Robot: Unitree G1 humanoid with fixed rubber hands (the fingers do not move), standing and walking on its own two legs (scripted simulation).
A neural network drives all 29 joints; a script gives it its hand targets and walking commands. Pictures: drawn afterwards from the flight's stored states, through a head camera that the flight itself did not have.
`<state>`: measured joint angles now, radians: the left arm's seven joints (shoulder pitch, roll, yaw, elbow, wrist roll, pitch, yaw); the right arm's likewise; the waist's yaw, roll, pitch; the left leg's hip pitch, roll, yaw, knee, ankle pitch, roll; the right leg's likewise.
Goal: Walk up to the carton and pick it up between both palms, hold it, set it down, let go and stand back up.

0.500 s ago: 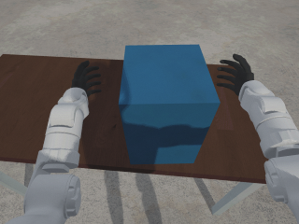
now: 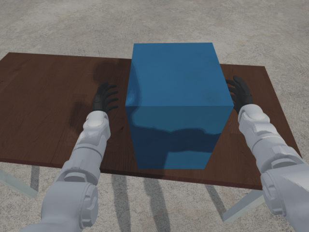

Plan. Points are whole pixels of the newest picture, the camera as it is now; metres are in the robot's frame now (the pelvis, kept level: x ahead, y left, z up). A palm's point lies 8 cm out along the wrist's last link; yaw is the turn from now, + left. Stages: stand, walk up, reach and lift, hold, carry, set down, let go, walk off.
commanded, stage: reach and lift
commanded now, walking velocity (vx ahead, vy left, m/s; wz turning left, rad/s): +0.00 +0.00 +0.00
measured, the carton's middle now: (171, 111) +0.44 +0.02 +0.06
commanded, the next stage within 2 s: none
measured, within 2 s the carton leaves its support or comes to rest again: neither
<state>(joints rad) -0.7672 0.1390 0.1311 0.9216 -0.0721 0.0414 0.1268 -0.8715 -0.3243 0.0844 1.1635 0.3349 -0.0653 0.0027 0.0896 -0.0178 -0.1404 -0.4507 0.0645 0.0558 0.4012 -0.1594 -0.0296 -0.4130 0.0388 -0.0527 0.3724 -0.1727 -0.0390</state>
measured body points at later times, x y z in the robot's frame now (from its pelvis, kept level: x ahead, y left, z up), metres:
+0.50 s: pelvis -0.01 +0.00 +0.00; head +0.04 +0.01 +0.45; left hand +0.42 +0.18 +0.09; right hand +0.46 -0.13 +0.09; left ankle +0.01 +0.13 -0.74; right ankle -0.01 -0.09 -0.74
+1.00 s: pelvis -0.01 +0.00 +0.00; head +0.04 +0.01 +0.45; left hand +0.42 +0.17 +0.09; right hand +0.46 -0.13 +0.09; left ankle +0.01 +0.14 -0.74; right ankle -0.01 -0.09 -0.74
